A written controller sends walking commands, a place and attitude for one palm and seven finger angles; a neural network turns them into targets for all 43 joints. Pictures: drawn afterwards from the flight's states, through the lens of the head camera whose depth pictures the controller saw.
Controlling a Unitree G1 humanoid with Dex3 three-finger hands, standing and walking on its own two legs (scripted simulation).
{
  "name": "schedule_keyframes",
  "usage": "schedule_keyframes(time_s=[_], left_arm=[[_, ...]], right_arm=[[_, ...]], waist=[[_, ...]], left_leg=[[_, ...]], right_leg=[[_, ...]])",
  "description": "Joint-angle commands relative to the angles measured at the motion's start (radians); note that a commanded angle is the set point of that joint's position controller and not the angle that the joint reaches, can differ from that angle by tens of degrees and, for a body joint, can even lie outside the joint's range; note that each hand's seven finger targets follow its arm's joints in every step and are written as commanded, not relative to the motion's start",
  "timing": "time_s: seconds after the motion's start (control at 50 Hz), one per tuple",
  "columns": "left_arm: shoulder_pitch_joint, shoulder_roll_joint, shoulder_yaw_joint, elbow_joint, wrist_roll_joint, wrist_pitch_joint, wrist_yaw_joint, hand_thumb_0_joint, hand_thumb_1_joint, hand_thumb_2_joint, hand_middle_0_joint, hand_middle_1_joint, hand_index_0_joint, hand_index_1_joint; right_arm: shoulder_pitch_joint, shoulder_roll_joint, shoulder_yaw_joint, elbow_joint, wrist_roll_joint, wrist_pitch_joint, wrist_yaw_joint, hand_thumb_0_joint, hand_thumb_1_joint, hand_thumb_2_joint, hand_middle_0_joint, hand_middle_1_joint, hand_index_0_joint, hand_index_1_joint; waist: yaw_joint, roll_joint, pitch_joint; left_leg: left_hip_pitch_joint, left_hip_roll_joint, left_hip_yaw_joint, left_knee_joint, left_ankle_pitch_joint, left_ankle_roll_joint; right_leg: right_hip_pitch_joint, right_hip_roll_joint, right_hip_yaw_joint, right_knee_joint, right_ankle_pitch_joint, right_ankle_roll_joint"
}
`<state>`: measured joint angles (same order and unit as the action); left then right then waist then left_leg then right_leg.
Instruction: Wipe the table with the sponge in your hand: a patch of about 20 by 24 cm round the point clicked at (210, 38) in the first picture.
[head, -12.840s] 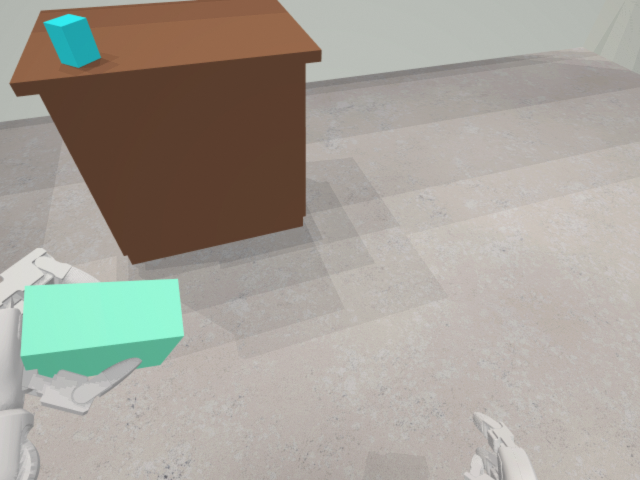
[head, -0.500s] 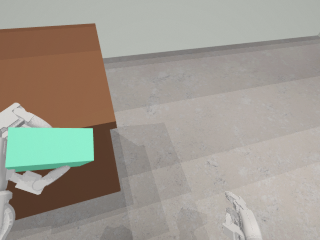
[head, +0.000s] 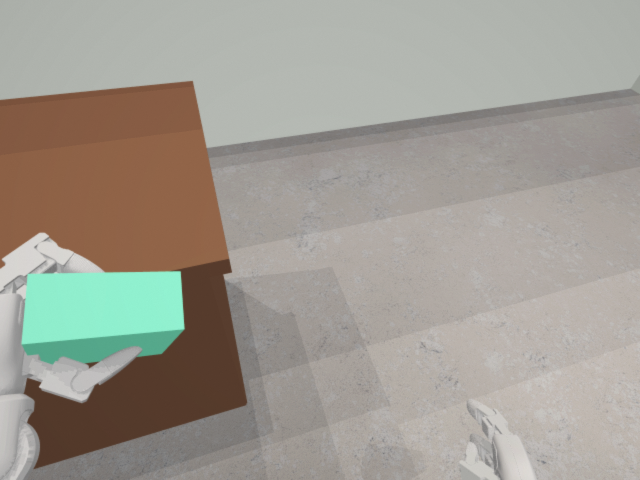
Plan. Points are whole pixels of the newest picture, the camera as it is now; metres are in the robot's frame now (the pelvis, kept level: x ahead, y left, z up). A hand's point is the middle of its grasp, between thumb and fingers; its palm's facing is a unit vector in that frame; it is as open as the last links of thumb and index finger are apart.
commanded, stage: look again from close up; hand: left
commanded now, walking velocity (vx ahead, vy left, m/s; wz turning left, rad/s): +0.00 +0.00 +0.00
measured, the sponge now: (128, 319) +0.23 +0.22 +0.14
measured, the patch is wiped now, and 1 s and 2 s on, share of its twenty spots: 0.00 0.00 0.00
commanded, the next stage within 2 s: shuffle to correct the standing spot in 0.16 s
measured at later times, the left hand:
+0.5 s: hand (79, 327) +0.21 +0.25 +0.14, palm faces +0.38 -0.85 -0.37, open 9.9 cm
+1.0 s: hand (98, 249) +0.30 +0.27 +0.15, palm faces +0.26 -0.82 -0.50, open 9.9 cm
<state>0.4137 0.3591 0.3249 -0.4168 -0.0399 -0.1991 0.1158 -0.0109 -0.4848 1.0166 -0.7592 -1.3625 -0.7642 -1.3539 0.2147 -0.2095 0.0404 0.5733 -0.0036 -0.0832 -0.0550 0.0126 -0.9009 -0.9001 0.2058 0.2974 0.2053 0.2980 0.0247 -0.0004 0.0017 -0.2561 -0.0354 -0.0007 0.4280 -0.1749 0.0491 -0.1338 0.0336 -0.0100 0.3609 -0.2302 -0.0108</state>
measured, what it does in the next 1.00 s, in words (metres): steps on the spot: right foot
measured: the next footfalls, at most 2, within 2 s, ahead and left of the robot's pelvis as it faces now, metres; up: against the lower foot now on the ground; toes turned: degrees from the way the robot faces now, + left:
right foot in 0.94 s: +0.12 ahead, -0.05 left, +0.00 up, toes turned -16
left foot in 1.26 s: +0.17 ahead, +0.36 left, +0.00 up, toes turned -13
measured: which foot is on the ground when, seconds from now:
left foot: down 0.00-0.94, up 0.96-1.00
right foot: down 0.00-0.58, up 0.60-0.92, down 0.94-1.00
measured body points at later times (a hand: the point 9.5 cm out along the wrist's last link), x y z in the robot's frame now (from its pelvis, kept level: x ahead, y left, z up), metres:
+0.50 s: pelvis +0.01 +0.01 -0.01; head +0.00 +0.02 +0.44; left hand +0.19 +0.30 +0.16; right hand +0.18 -0.23 -0.08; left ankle +0.03 +0.08 -0.74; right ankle -0.02 -0.11 -0.74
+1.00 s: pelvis +0.06 +0.06 -0.02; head +0.09 +0.04 +0.42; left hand +0.28 +0.32 +0.18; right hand +0.19 -0.19 -0.13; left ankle +0.04 +0.12 -0.69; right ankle +0.08 -0.04 -0.74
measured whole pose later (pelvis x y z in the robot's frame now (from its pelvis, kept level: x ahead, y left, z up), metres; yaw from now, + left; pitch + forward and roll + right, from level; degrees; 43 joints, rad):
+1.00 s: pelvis +0.06 +0.06 -0.02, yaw -5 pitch -1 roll -2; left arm 0.47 0.43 0.37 -0.47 -0.04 -0.24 0.11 -0.01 -0.48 1.02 -0.76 -1.36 -0.77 -1.35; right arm 0.22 -0.24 0.01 0.60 -0.01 -0.03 0.00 0.01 -0.90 -0.90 0.21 0.30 0.21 0.30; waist -0.01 0.06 0.07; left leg -0.43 -0.06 0.04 1.07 -0.44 0.02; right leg -0.31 -0.04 -0.21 0.64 -0.31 -0.06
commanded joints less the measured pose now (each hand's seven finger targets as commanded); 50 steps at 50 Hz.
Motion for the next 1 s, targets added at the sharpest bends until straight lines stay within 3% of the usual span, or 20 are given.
schedule_keyframes(time_s=[0.0, 0.26, 0.42, 0.46, 0.5, 0.52, 0.54, 0.56, 0.58, 0.6, 0.64, 0.66, 0.74, 0.82, 0.86, 0.88, 0.9, 0.92, 0.94, 0.98], left_arm=[[-0.060, 0.155, 0.104, -0.186, -0.013, -0.066, 0.015, 0.000, 0.100, 1.300, -1.200, -1.600, -1.200, -1.600], [-0.069, 0.170, 0.106, -0.230, -0.012, -0.068, 0.016, 0.000, 0.100, 1.300, -1.200, -1.600, -1.200, -1.600], [-0.084, 0.167, 0.093, -0.189, -0.005, -0.071, 0.020, 0.000, 0.100, 1.300, -1.200, -1.600, -1.200, -1.600], [-0.114, 0.170, 0.093, -0.190, -0.003, -0.072, 0.022, 0.000, 0.100, 1.300, -1.200, -1.600, -1.200, -1.600], [-0.144, 0.188, 0.107, -0.212, 0.001, -0.076, 0.023, 0.000, 0.100, 1.300, -1.200, -1.600, -1.200, -1.600], [-0.146, 0.189, 0.110, -0.220, 0.000, -0.079, 0.020, 0.000, 0.100, 1.300, -1.200, -1.600, -1.200, -1.600], [-0.175, 0.194, 0.111, -0.260, -0.002, -0.084, 0.015, 0.000, 0.100, 1.300, -1.200, -1.600, -1.200, -1.600], [-0.165, 0.200, 0.119, -0.286, 0.001, -0.093, 0.016, 0.000, 0.100, 1.300, -1.200, -1.600, -1.200, -1.600], [-0.181, 0.209, 0.115, -0.340, 0.002, -0.107, 0.019, 0.000, 0.100, 1.300, -1.200, -1.600, -1.200, -1.600], [-0.169, 0.226, 0.124, -0.341, 0.011, -0.110, 0.025, 0.000, 0.100, 1.300, -1.200, -1.600, -1.200, -1.600], [-0.147, 0.222, 0.128, -0.363, 0.008, -0.112, 0.026, 0.000, 0.100, 1.300, -1.200, -1.600, -1.200, -1.600], [-0.086, 0.198, 0.120, -0.342, 0.012, -0.104, 0.025, 0.000, 0.100, 1.300, -1.200, -1.600, -1.200, -1.600], [0.063, 0.195, 0.154, -0.303, 0.008, -0.093, 0.021, 0.000, 0.100, 1.300, -1.200, -1.600, -1.200, -1.600], [0.079, 0.200, 0.166, -0.263, -0.003, -0.084, 0.022, 0.000, 0.100, 1.300, -1.200, -1.600, -1.200, -1.600], [0.059, 0.216, 0.178, -0.260, -0.014, -0.086, 0.024, 0.000, 0.100, 1.300, -1.200, -1.600, -1.200, -1.600], [0.072, 0.226, 0.194, -0.249, -0.018, -0.091, 0.025, 0.000, 0.100, 1.300, -1.200, -1.600, -1.200, -1.600], [0.074, 0.226, 0.195, -0.238, -0.010, -0.094, 0.027, 0.000, 0.100, 1.300, -1.200, -1.600, -1.200, -1.600], [0.057, 0.239, 0.208, -0.225, -0.017, -0.103, 0.028, 0.000, 0.100, 1.300, -1.200, -1.600, -1.200, -1.600], [0.084, 0.207, 0.207, -0.166, -0.022, -0.099, 0.033, 0.000, 0.100, 1.300, -1.200, -1.600, -1.200, -1.600], [0.062, 0.210, 0.206, -0.276, -0.010, -0.113, 0.034, 0.000, 0.100, 1.300, -1.200, -1.600, -1.200, -1.600]], right_arm=[[-0.089, -0.118, -0.055, -0.154, 0.001, -0.052, -0.011, 0.000, -0.900, -0.900, 0.200, 0.300, 0.200, 0.300], [-0.088, -0.122, -0.057, -0.149, 0.000, -0.058, -0.013, 0.000, -0.900, -0.900, 0.200, 0.300, 0.200, 0.300], [-0.089, -0.135, -0.073, -0.141, -0.003, -0.035, 0.006, 0.000, -0.900, -0.900, 0.200, 0.300, 0.200, 0.300], [-0.093, -0.134, -0.073, -0.143, 0.000, -0.029, 0.010, 0.000, -0.900, -0.900, 0.200, 0.300, 0.200, 0.300], [-0.087, -0.136, -0.075, -0.142, 0.004, -0.027, 0.013, 0.000, -0.900, -0.900, 0.200, 0.300, 0.200, 0.300], [-0.082, -0.136, -0.076, -0.139, 0.003, -0.026, 0.014, 0.000, -0.900, -0.900, 0.200, 0.300, 0.200, 0.300], [-0.085, -0.153, -0.081, -0.143, 0.004, -0.026, 0.012, 0.000, -0.900, -0.900, 0.200, 0.300, 0.200, 0.300], [-0.078, -0.157, -0.078, -0.151, 0.003, -0.030, 0.011, 0.000, -0.900, -0.900, 0.200, 0.300, 0.200, 0.300], [-0.076, -0.139, -0.078, -0.158, -0.007, -0.044, 0.013, 0.000, -0.900, -0.900, 0.200, 0.300, 0.200, 0.300], [-0.075, -0.124, -0.076, -0.154, -0.019, -0.057, 0.016, 0.000, -0.900, -0.900, 0.200, 0.300, 0.200, 0.300], [-0.067, -0.117, -0.076, -0.150, -0.018, -0.066, 0.021, 0.000, -0.900, -0.900, 0.200, 0.300, 0.200, 0.300], [-0.042, -0.131, -0.088, -0.137, -0.016, -0.069, 0.025, 0.000, -0.900, -0.900, 0.200, 0.300, 0.200, 0.300], [-0.053, -0.132, -0.086, -0.140, -0.011, -0.055, 0.032, 0.000, -0.900, -0.900, 0.200, 0.300, 0.200, 0.300], [-0.052, -0.132, -0.084, -0.151, -0.019, -0.032, 0.032, 0.000, -0.900, -0.900, 0.200, 0.300, 0.200, 0.300], [-0.071, -0.133, -0.087, -0.158, -0.020, -0.022, 0.026, 0.000, -0.900, -0.900, 0.200, 0.300, 0.200, 0.300], [-0.081, -0.135, -0.092, -0.157, -0.018, -0.017, 0.028, 0.000, -0.900, -0.900, 0.200, 0.300, 0.200, 0.300], [-0.076, -0.131, -0.095, -0.154, -0.003, -0.010, 0.036, 0.000, -0.900, -0.900, 0.200, 0.300, 0.200, 0.300], [-0.076, -0.132, -0.097, -0.169, 0.002, -0.017, 0.040, 0.000, -0.900, -0.900, 0.200, 0.300, 0.200, 0.300], [-0.086, -0.157, -0.085, -0.160, -0.015, -0.010, 0.045, 0.000, -0.900, -0.900, 0.200, 0.300, 0.200, 0.300], [-0.060, -0.148, -0.098, -0.138, -0.002, 0.003, 0.069, 0.000, -0.900, -0.900, 0.200, 0.300, 0.200, 0.300]], waist=[[-0.002, 0.053, -0.100], [-0.005, 0.065, -0.119], [-0.015, -0.067, -0.028], [-0.014, -0.093, 0.001], [-0.021, -0.056, 0.000], [-0.027, -0.015, -0.014], [-0.036, 0.117, -0.035], [-0.032, 0.239, -0.061], [-0.038, 0.314, -0.085], [-0.033, 0.274, -0.079], [-0.021, 0.107, -0.075], [-0.023, 0.083, -0.082], [-0.019, 0.160, -0.096], [-0.024, 0.186, -0.093], [-0.005, 0.153, -0.131], [0.022, 0.093, -0.169], [0.036, -0.082, -0.235], [0.013, -0.270, -0.238], [-0.003, -0.139, -0.154], [-0.015, -0.109, -0.084]], left_leg=[[0.045, 0.079, -0.092, -0.112, 0.019, -0.042], [0.068, 0.068, -0.075, -0.074, 0.066, -0.038], [-0.079, 0.039, -0.030, 0.182, -0.144, -0.017], [-0.131, 0.049, -0.020, 0.220, -0.143, -0.018], [-0.064, 0.057, -0.013, 0.146, -0.095, -0.015], [0.011, 0.060, -0.027, 0.092, -0.042, -0.010], [0.089, 0.098, -0.100, 0.020, 0.018, 0.001], [0.181, 0.190, -0.263, -0.074, 0.080, 0.030], [0.286, 0.275, -0.395, -0.162, 0.148, 0.051], [0.296, 0.317, -0.440, -0.190, 0.143, 0.058], [0.259, 0.308, -0.320, -0.135, 0.260, 0.078], [0.262, 0.275, -0.243, -0.111, 0.329, 0.078], [0.191, 0.206, -0.045, -0.092, 0.395, 0.018], [0.113, 0.172, -0.005, -0.066, 0.550, -0.053], [0.017, 0.150, 0.012, 0.052, 0.582, -0.094], [-0.110, 0.141, 0.009, 0.232, 0.529, -0.110], [-0.324, 0.102, 0.024, 0.561, 0.297, -0.101], [-0.509, 0.016, -0.006, 0.873, -0.314, -0.063], [-0.510, 0.074, -0.169, 0.923, -0.326, -0.051], [-0.487, 0.163, -0.223, 0.930, -0.275, -0.064]], right_leg=[[-0.002, -0.050, 0.040, -0.062, 0.089, -0.004], [0.002, -0.064, 0.042, -0.062, 0.108, -0.005], [-0.096, -0.239, 0.273, -0.119, -0.234, -0.112], [-0.076, -0.277, 0.305, -0.090, -0.192, -0.141], [-0.095, -0.256, 0.261, -0.003, -0.058, -0.129], [-0.130, -0.208, 0.205, 0.071, -0.001, -0.103], [-0.186, -0.130, 0.127, 0.204, 0.004, -0.064], [-0.277, -0.034, 0.020, 0.385, -0.032, -0.018], [-0.406, -0.007, -0.018, 0.555, -0.277, -0.001], [-0.459, -0.021, 0.015, 0.695, -0.330, -0.008], [-0.468, -0.067, 0.023, 0.752, -0.277, -0.011], [-0.466, -0.069, 0.000, 0.744, -0.226, -0.004], [-0.374, -0.069, -0.095, 0.600, -0.123, 0.008], [-0.198, -0.043, -0.189, 0.354, -0.087, -0.002], [0.004, -0.046, -0.223, 0.175, 0.005, -0.018], [0.200, -0.081, -0.190, 0.094, 0.120, -0.046], [0.406, -0.263, 0.004, 0.114, 0.266, -0.144], [0.392, -0.532, 0.423, 0.079, 0.483, -0.270], [0.231, -0.602, 0.472, 0.032, 0.397, -0.263], [0.054, -0.550, 0.381, 0.012, 0.227, -0.221]])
